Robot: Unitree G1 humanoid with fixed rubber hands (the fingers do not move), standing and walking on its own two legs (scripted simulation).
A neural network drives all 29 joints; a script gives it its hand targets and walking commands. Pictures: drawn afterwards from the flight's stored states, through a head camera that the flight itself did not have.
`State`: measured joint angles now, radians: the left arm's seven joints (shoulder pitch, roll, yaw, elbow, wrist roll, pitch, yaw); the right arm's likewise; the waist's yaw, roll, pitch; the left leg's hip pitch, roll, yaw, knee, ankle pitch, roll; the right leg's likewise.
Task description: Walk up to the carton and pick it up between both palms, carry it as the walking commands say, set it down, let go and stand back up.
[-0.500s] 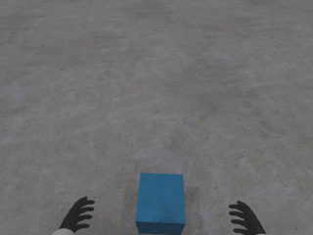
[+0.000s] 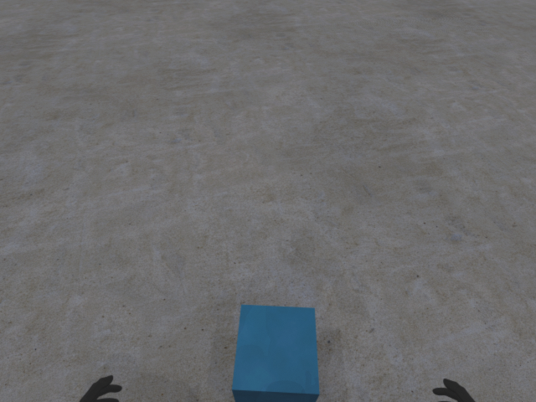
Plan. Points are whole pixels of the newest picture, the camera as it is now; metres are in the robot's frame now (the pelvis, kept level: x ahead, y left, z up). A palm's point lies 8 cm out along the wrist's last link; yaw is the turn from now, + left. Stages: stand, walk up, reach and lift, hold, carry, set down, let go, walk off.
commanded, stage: stand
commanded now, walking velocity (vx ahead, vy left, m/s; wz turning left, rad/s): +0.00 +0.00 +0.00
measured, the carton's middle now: (275, 359) +0.39 -0.01 -0.64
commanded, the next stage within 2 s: none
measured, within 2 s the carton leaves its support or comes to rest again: neither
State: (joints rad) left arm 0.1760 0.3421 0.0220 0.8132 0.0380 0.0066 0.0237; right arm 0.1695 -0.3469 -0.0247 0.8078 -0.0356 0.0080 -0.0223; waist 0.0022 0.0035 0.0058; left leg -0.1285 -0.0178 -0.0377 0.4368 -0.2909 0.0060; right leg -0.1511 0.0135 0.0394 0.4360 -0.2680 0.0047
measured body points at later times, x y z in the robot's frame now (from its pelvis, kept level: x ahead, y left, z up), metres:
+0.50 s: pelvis -0.01 +0.00 +0.00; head -0.02 +0.00 +0.45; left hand +0.09 +0.31 -0.11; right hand +0.09 -0.31 -0.11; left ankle -0.04 +0.12 -0.74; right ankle -0.02 -0.12 -0.74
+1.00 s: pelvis -0.02 +0.00 +0.01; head -0.03 +0.00 +0.46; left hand +0.07 +0.31 -0.11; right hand +0.08 -0.31 -0.11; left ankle -0.04 +0.12 -0.74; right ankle -0.02 -0.12 -0.74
